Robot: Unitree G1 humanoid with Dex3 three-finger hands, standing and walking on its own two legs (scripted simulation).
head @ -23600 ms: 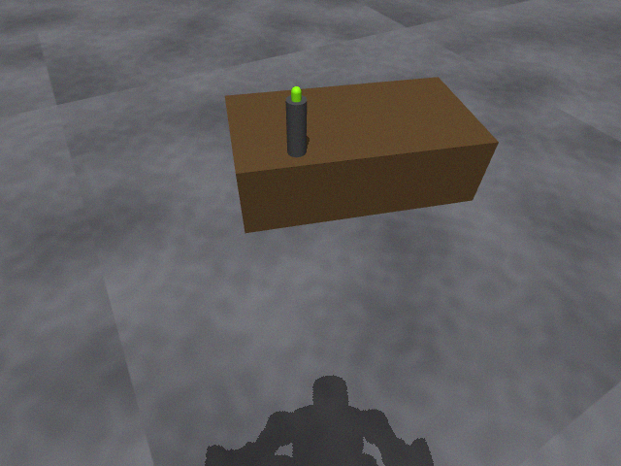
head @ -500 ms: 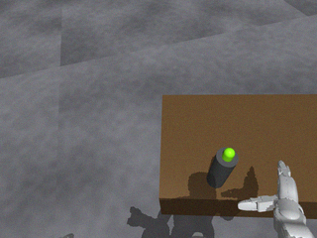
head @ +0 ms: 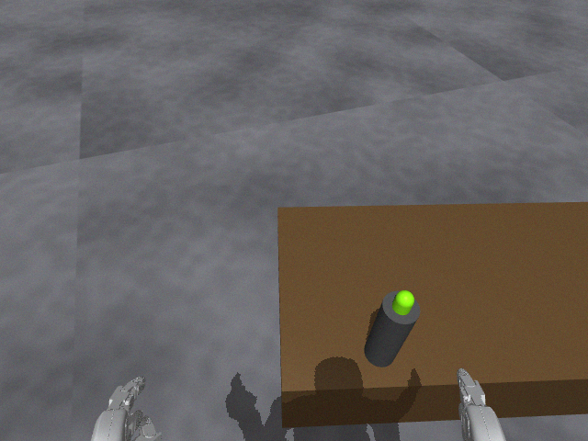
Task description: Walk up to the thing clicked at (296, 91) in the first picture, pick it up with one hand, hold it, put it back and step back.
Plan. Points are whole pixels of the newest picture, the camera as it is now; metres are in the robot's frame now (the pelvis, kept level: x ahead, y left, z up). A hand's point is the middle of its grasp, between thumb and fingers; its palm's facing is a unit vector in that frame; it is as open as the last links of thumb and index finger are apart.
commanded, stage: home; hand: right
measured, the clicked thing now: (391, 326) +0.43 -0.22 -0.27
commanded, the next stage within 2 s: stand in 1.78 s
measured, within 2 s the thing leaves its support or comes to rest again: neither
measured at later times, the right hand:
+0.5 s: hand out of the picture +0.11 -0.25 -0.11, palm faces -0.04 +0.93 -0.36, open 17.5 cm
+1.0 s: hand out of the picture +0.04 -0.28 -0.12, palm faces -0.06 +0.93 -0.37, open 17.5 cm
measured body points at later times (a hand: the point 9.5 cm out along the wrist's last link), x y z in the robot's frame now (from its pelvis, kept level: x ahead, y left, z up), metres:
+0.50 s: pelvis +0.01 -0.01 +0.03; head +0.00 -0.01 +0.48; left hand +0.08 +0.27 -0.10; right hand +0.11 -0.29 -0.09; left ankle -0.03 +0.12 -0.70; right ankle +0.05 -0.13 -0.70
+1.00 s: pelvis -0.01 -0.03 +0.04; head -0.03 -0.02 +0.49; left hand +0.05 +0.27 -0.10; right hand +0.04 -0.32 -0.09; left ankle -0.03 +0.12 -0.70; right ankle +0.05 -0.13 -0.70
